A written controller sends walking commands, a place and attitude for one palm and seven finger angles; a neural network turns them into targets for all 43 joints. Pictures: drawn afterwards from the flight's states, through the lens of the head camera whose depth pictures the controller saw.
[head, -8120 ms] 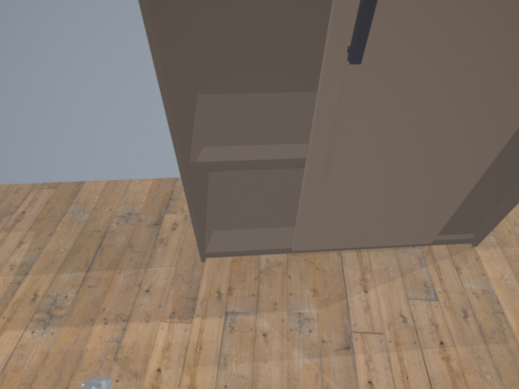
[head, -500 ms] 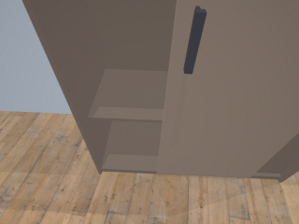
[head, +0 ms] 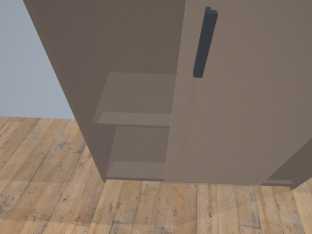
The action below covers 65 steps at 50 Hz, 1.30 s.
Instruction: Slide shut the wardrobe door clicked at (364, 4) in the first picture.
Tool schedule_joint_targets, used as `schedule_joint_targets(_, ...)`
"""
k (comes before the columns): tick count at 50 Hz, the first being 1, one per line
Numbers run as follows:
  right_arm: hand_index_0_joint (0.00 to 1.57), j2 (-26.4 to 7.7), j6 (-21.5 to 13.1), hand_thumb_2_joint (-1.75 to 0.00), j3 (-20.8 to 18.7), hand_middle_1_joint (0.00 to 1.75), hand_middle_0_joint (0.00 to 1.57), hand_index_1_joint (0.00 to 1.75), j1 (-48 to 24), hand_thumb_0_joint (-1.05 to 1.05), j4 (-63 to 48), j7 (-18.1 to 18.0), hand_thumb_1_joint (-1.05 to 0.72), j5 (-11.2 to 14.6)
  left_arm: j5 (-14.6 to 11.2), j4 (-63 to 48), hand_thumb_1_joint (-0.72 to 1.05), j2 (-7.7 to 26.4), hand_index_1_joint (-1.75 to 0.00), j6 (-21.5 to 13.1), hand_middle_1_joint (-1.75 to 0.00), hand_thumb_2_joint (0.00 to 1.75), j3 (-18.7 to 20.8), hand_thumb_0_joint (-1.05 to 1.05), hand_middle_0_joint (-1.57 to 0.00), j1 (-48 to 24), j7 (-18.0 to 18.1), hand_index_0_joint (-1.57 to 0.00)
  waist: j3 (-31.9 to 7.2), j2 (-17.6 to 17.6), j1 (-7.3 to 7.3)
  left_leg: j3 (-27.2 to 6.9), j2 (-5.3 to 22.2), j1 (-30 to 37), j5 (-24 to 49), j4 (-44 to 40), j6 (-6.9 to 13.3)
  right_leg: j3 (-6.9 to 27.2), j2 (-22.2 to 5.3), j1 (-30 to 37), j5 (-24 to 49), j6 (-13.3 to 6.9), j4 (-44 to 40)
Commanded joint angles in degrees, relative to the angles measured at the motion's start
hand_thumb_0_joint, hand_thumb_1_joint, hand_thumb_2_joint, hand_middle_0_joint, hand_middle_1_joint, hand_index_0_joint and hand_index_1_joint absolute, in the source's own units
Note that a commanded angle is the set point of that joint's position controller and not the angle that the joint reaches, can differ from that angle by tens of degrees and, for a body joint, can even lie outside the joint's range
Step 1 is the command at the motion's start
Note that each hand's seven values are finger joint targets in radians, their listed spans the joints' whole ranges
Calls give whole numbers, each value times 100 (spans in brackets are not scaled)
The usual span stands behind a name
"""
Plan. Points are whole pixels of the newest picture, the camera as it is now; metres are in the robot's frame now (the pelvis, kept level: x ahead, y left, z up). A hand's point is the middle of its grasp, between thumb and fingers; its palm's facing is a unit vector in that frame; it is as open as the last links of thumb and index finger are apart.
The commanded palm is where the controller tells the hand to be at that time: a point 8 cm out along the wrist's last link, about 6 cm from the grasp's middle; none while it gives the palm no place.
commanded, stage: look again from close up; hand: right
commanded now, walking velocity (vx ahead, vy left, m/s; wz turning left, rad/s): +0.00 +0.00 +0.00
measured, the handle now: (202, 43) +0.54 -0.09 +0.23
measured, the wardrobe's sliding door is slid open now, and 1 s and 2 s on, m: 0.39 0.39 0.39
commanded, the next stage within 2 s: shuffle to correct the standing spot in 0.16 s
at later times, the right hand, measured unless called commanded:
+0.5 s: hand out of the picture -0.01 -0.15 -0.18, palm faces +0.04 +0.98 -0.17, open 7.4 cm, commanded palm none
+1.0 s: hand out of the picture +0.07 -0.14 -0.18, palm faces +0.08 +0.97 -0.22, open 7.3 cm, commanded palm none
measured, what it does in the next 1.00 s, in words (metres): shifts its weight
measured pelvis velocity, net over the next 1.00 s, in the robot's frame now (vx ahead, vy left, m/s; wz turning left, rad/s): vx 0.08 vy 0.03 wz -0.02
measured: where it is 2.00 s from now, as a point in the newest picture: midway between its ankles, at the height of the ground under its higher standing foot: outside the picture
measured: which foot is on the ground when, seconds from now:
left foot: down 0.00-1.00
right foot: down 0.00-1.00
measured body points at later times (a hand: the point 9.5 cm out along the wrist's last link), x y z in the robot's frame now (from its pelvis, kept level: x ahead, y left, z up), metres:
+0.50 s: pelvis +0.02 +0.02 -0.01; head +0.02 +0.02 +0.44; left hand -0.01 +0.23 -0.17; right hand -0.01 -0.20 -0.17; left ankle +0.00 +0.13 -0.74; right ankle -0.01 -0.10 -0.74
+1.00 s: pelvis +0.08 +0.03 -0.01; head +0.12 +0.04 +0.44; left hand +0.12 +0.26 -0.17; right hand +0.07 -0.19 -0.17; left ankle +0.00 +0.13 -0.74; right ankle +0.05 -0.08 -0.74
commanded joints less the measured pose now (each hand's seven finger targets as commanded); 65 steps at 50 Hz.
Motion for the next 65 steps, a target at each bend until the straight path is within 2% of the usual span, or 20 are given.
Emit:
schedule_joint_targets(1,20,-602,-45,-90,-129,30,20,30,405,0,-113,-10,-90,7,-23,-142,90,605,-30,-93,-30,90,73,0,-20,387,49,-20,338,90,-20,-423,449,-151,525,-414,182,640,-648,-269,643,-13,-570)
schedule_joint_targets(13,20,-684,-62,-90,-138,30,20,30,342,0,-123,-1,-90,12,-18,-133,90,666,-30,-95,-30,90,72,0,-20,300,51,-20,251,28,-18,-458,461,-82,628,-458,210,639,-651,-213,752,2,-539)
schedule_joint_targets(22,20,-408,55,-90,-161,30,20,30,586,0,-94,116,-90,-69,42,-62,90,675,-30,5,-30,90,167,0,-20,537,42,-20,911,-261,-5,-143,131,-760,-1163,164,228,1107,-974,-760,-2089,-256,-1034)
schedule_joint_targets(27,20,-328,-1,-90,-220,30,20,30,907,0,-86,150,-90,-73,26,-94,90,590,-30,-79,-30,90,202,0,-20,665,91,-20,845,-116,-80,-259,171,-540,-575,269,338,997,-997,-797,-1059,-347,-467)
schedule_joint_targets(29,20,-505,-52,-90,-289,30,20,30,1278,0,39,123,-90,-68,3,-170,90,405,-30,-118,-30,90,171,0,-20,565,106,-20,645,739,-215,-816,560,315,118,-119,561,311,-556,-1339,-396,-166,651)
schedule_joint_targets(31,20,-665,-94,-90,-332,30,20,30,1685,0,174,21,-90,-41,20,-346,90,134,-30,-118,-30,90,88,0,-20,225,103,-20,514,1367,-358,-1461,1352,1071,2682,-375,916,-112,-236,-2153,-1452,66,2009)
schedule_joint_targets(35,20,-531,-120,-90,-214,30,20,30,1140,0,43,-106,-90,-49,-91,-282,90,26,-30,-51,-30,90,48,0,-20,300,162,-20,281,434,-54,-766,1340,980,5684,214,983,167,-431,-1537,-1239,139,1542)
schedule_joint_targets(37,20,-600,-61,-90,-208,30,20,30,634,0,-149,-87,-90,51,-83,-92,90,186,-30,-55,-30,90,110,0,-20,882,190,-20,-34,129,325,-268,774,199,4877,971,537,155,-404,12,1715,68,100)
schedule_joint_targets(39,20,-340,-7,-90,-173,30,20,30,584,0,-312,-117,-90,103,-61,-38,90,562,-30,-74,-30,90,212,0,-20,1198,269,-20,-335,-539,262,74,187,-552,1625,1291,95,760,-1277,870,5112,-473,449)
schedule_joint_targets(40,20,-198,24,-90,-151,30,20,30,599,0,-307,-150,-90,51,-63,-49,90,604,-30,-49,-30,90,200,0,-20,997,239,-20,-84,-621,134,-21,55,-605,-110,1271,66,728,-1462,703,5536,-600,297)
schedule_joint_targets(42,20,-215,115,-90,-191,30,20,30,662,0,-246,-138,-90,41,-67,-188,90,633,-30,-24,-30,90,185,0,-20,511,246,-20,346,-956,-19,-72,117,-686,-859,1170,62,906,-1470,412,5545,-660,145)
schedule_joint_targets(44,20,-281,116,-90,-199,30,20,30,793,0,-189,-111,-90,28,-57,-303,90,661,-30,-9,-30,90,210,0,-20,321,242,-20,333,-597,-94,-107,152,-563,-237,611,69,822,-1304,478,5160,-558,276)
schedule_joint_targets(50,20,-898,78,-90,-366,30,20,30,839,0,-359,-145,-90,-50,-19,-689,90,497,-30,140,-30,90,315,0,-20,71,175,-20,-462,1057,-153,-776,1099,955,5912,690,459,-9,-277,-837,1014,146,1423)
schedule_joint_targets(53,20,-910,112,-90,-344,30,20,30,714,0,-423,-161,-90,-96,-24,-851,90,328,-30,178,-30,90,277,0,-20,-359,138,-20,-294,1045,-238,-1059,1507,1291,6360,552,1001,141,-74,-1625,-1436,183,2036)
schedule_joint_targets(55,20,-980,116,-90,-326,30,20,30,370,0,-556,-146,-90,-81,-40,-851,90,330,-30,185,-30,90,249,0,-20,-324,117,-20,-147,876,-60,-894,1299,1006,5740,621,990,175,-89,-1330,-1128,189,1443)
schedule_joint_targets(56,20,-1163,-53,-90,-261,30,20,30,413,0,-869,-321,-90,-48,-109,-1418,90,724,-30,29,-30,90,343,0,-20,-744,73,-20,-337,958,35,-1475,993,604,7558,780,503,-160,109,-1213,-1037,188,1516)
schedule_joint_targets(59,20,-1311,-148,-90,-297,30,20,30,-71,0,-1310,-204,-90,39,-48,-1319,90,667,-30,66,-30,90,311,0,-20,59,-28,-20,-711,426,374,-714,754,530,5369,1480,548,44,16,-541,501,-195,853)
schedule_joint_targets(62,20,-802,9,-90,-185,30,20,30,76,0,-1444,-182,-90,75,28,-1374,90,1040,-30,12,-30,90,290,0,-20,106,-4,-20,-281,-1052,103,-234,-178,-793,-1306,2016,242,1591,-1339,-160,3541,-946,225)
schedule_joint_targets(63,20,-776,92,-90,-139,30,20,30,7,0,-1414,-148,-90,55,29,-1383,90,1030,-30,-3,-30,90,259,0,-20,-114,7,-20,144,-1418,17,-277,-208,-975,-2115,2219,215,1682,-1334,-468,3277,-1014,-61)
schedule_joint_targets(65,20,-822,124,-90,-124,30,20,30,120,0,-1336,-78,-90,52,38,-1535,90,926,-30,-26,-30,90,168,0,-20,-474,7,-20,448,-920,-199,-345,-72,-593,-1771,1629,267,1506,-1144,-1158,1979,-916,-152)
